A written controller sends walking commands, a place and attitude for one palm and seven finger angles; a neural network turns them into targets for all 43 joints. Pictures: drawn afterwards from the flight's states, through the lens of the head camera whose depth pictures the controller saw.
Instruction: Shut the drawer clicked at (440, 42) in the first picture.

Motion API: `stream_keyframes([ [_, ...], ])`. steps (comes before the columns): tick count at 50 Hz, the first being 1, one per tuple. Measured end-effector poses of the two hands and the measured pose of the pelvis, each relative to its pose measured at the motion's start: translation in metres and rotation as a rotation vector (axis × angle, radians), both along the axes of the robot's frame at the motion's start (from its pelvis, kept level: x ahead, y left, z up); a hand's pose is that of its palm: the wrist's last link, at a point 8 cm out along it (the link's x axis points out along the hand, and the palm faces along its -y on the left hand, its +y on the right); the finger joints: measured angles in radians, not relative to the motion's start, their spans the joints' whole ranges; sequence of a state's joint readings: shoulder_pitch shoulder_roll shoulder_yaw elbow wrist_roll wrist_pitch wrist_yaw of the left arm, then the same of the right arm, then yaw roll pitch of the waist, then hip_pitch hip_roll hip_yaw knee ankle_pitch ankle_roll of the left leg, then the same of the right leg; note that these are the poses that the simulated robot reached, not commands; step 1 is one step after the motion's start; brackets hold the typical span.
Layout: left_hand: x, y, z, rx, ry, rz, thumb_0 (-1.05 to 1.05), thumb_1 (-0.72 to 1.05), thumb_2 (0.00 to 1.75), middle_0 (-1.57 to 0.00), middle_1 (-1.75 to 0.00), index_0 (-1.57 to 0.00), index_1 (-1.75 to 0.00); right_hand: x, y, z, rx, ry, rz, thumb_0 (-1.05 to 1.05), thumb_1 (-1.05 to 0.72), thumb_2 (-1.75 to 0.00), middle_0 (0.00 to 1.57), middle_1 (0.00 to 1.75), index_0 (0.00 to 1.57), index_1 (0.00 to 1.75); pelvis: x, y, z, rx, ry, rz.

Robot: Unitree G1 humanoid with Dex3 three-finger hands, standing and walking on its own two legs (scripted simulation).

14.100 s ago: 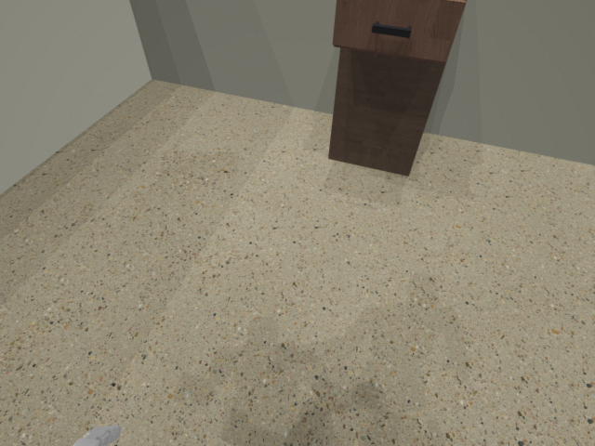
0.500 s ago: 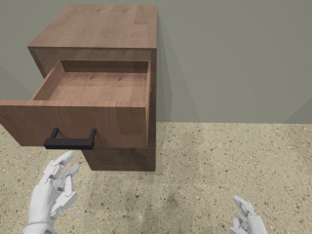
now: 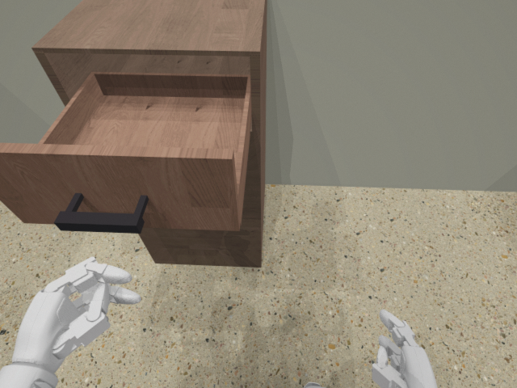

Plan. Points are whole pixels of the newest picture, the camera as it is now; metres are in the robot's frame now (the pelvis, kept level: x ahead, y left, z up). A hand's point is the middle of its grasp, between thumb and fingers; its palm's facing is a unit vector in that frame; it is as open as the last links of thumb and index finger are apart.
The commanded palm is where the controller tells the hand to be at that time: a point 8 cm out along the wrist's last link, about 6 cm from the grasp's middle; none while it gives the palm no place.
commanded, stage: raise the hand and make a fist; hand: left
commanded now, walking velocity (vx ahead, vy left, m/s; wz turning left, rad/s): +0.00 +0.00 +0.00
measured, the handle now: (105, 211) +0.35 +0.25 +0.09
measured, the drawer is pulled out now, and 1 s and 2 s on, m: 0.28 0.28 0.28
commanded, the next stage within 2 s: bring the fist close to the handle in 1.14 s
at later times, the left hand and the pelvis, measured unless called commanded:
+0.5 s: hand (69, 289) +0.21 +0.22 +0.15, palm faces +0.04 -0.99 -0.11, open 3.1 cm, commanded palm +0.14 +0.27 +0.16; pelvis +0.03 +0.02 +0.02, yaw +0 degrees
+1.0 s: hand (63, 289) +0.20 +0.21 +0.17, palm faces +0.03 -0.99 -0.12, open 3.3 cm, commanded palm +0.14 +0.26 +0.19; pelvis +0.02 +0.01 +0.03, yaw +0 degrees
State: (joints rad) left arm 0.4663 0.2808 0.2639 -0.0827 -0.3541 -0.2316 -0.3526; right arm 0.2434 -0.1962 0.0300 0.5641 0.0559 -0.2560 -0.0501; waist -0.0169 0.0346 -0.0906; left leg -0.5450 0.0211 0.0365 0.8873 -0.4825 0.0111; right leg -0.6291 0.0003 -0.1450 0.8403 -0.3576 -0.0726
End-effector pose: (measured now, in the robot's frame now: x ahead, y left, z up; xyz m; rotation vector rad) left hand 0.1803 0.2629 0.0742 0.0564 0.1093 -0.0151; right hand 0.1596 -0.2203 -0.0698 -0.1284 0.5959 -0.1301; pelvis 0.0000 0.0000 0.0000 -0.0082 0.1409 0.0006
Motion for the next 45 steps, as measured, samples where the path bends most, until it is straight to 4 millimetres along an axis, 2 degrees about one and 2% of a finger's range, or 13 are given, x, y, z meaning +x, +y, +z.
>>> stream_keyframes([
  [5, -0.017, 0.017, 0.022, 0.048, -0.059, 0.116, 0.02, 0.90, 0.90, -0.89, -1.05, -0.89, -1.05, -0.005, -0.010, 0.005, -0.038, 0.024, -0.006, 0.02, -0.91, -0.90, 0.20, 0.30, 0.20, 0.30, 0.007, 0.004, 0.006, -0.004, -0.009, 0.001],
  [10, -0.025, 0.009, 0.028, 0.033, -0.088, 0.083, 0.01, 0.90, 0.90, -0.99, -1.16, -0.99, -1.16, 0.007, -0.010, 0.012, -0.073, -0.015, 0.037, 0.02, -0.91, -0.90, 0.20, 0.30, 0.20, 0.30, 0.009, 0.011, 0.008, -0.012, -0.021, 0.016],
  [15, -0.013, 0.000, 0.033, 0.033, -0.091, 0.026, 0.01, 0.90, 0.90, -1.10, -1.26, -1.09, -1.27, 0.027, 0.003, 0.027, -0.074, -0.095, 0.061, 0.02, -0.91, -0.90, 0.20, 0.30, 0.20, 0.30, 0.012, 0.016, 0.011, -0.015, -0.041, 0.017],
  [22, 0.003, 0.007, 0.071, 0.054, -0.189, 0.052, 0.02, 0.90, 0.90, -1.24, -1.42, -1.23, -1.42, 0.051, 0.029, 0.046, -0.019, -0.193, 0.094, 0.02, -0.91, -0.90, 0.20, 0.30, 0.20, 0.30, 0.022, 0.021, 0.019, -0.018, -0.079, 0.012],
  [27, 0.000, 0.006, 0.082, 0.050, -0.159, 0.035, 0.01, 0.90, 0.90, -1.32, -1.51, -1.32, -1.51, 0.061, 0.044, 0.053, 0.016, -0.217, 0.112, 0.02, -0.91, -0.90, 0.20, 0.30, 0.20, 0.30, 0.026, 0.024, 0.024, -0.017, -0.106, 0.006],
  [33, -0.011, 0.008, 0.090, 0.059, -0.124, 0.052, 0.01, 0.90, 0.90, -1.38, -1.57, -1.38, -1.57, 0.064, 0.051, 0.057, 0.019, -0.215, 0.143, 0.02, -0.91, -0.90, 0.20, 0.30, 0.20, 0.30, 0.026, 0.025, 0.028, -0.017, -0.130, 0.009],
  [40, -0.011, 0.010, 0.118, 0.089, -0.224, 0.076, 0.02, 0.90, 0.90, -1.40, -1.59, -1.40, -1.60, 0.058, 0.048, 0.055, 0.010, -0.202, 0.163, 0.02, -0.91, -0.90, 0.20, 0.30, 0.20, 0.30, 0.024, 0.023, 0.032, -0.016, -0.153, 0.019],
  [45, -0.004, 0.005, 0.112, 0.062, -0.167, 0.046, 0.01, 0.90, 0.90, -1.40, -1.60, -1.40, -1.60, 0.053, 0.039, 0.055, 0.018, -0.198, 0.127, 0.02, -0.91, -0.90, 0.20, 0.30, 0.20, 0.30, 0.023, 0.020, 0.034, -0.011, -0.161, 0.009],
])
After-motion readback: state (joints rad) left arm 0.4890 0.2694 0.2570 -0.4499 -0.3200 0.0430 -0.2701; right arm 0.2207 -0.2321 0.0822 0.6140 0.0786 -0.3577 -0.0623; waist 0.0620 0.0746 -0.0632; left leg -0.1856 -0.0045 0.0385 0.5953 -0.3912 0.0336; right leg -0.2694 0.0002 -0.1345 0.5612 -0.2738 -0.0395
